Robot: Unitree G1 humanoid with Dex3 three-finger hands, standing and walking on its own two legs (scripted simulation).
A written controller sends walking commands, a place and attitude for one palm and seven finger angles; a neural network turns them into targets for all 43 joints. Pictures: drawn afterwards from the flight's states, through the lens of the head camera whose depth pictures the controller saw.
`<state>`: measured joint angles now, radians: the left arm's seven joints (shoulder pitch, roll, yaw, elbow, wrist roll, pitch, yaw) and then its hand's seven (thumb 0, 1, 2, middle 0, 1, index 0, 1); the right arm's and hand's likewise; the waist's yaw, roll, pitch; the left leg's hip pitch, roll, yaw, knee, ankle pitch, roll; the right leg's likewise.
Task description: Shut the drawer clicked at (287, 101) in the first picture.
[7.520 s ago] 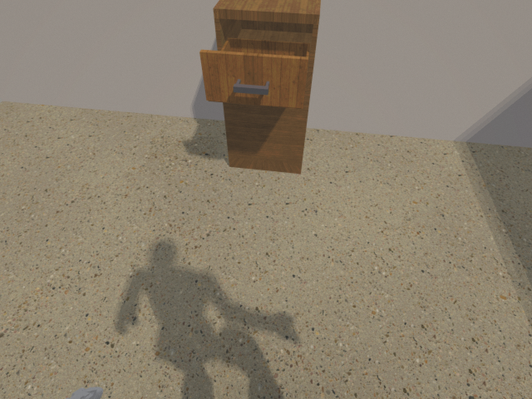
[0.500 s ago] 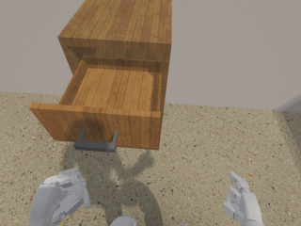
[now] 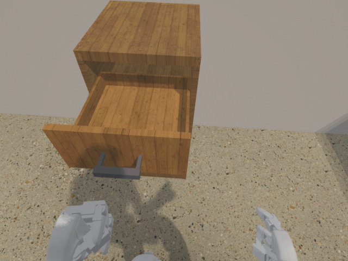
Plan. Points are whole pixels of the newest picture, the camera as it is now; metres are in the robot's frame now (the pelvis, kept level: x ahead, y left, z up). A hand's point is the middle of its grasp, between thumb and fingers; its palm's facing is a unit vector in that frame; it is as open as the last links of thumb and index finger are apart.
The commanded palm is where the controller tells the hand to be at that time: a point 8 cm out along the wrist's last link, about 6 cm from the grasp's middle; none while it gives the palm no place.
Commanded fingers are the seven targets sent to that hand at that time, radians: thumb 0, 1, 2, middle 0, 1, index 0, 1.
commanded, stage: raise the hand and make a fist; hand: left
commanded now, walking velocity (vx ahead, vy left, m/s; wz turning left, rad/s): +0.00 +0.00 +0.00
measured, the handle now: (119, 165) +0.35 +0.17 -0.01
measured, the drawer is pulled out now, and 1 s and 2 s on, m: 0.30 0.30 0.30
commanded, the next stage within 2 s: bring the fist close to the handle in 0.22 s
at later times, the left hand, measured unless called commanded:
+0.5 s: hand (113, 228) +0.18 +0.13 +0.07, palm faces +0.00 -1.00 -0.05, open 3.3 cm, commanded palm +0.15 +0.19 +0.07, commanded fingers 0.00 0.90 0.90 -1.40 -1.60 -1.40 -1.60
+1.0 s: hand (121, 214) +0.22 +0.13 +0.02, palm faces -0.02 -1.00 -0.04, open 3.3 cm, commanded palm +0.20 +0.18 +0.02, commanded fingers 0.00 0.90 0.90 -1.40 -1.60 -1.40 -1.60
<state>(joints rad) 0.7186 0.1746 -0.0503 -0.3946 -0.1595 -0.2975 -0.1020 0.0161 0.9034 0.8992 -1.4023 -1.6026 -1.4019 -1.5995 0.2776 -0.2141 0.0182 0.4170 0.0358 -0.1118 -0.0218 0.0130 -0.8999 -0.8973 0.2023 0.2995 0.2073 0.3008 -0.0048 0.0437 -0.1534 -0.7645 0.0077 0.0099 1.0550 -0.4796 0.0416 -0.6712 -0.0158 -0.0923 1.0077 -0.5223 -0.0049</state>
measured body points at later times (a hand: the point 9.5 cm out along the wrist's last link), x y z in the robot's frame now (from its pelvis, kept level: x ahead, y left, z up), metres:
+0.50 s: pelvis +0.00 -0.03 +0.00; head +0.04 -0.03 +0.45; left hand +0.17 +0.18 +0.07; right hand +0.19 -0.25 -0.07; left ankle +0.03 +0.09 -0.67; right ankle -0.01 -0.12 -0.67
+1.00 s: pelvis +0.00 -0.03 -0.03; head +0.07 -0.03 +0.42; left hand +0.21 +0.18 +0.03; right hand +0.18 -0.27 -0.11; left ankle +0.03 +0.09 -0.67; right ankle -0.01 -0.12 -0.67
